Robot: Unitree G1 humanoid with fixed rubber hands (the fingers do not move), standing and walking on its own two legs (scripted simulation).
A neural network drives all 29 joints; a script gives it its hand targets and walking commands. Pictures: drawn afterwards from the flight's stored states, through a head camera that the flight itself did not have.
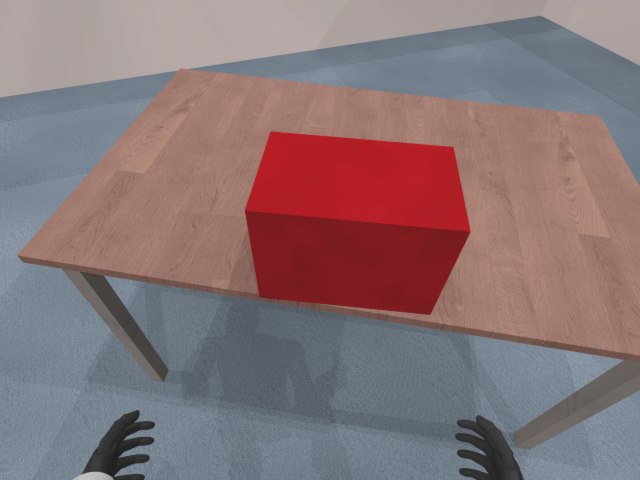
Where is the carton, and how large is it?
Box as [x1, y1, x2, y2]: [245, 132, 470, 314]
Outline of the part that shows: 270,132 245,209 260,297 429,314 470,231 453,147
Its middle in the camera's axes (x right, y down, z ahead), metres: +0.05 -0.03 +0.64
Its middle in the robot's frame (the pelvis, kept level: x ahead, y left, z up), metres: +0.49 -0.03 +0.01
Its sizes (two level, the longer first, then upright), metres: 0.293 0.182 0.211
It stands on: a table, 0.67 m high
